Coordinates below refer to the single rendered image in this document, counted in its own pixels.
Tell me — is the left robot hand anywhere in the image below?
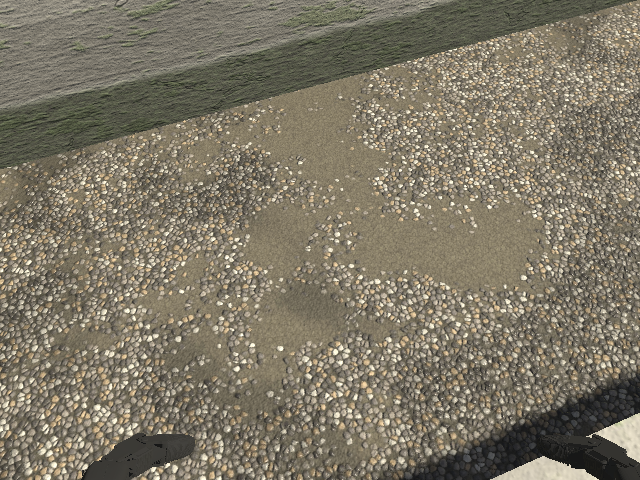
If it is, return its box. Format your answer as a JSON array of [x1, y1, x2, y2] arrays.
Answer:
[[81, 433, 195, 480]]

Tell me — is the right robot hand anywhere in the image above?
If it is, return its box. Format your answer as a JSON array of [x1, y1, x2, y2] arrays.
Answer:
[[537, 434, 640, 480]]

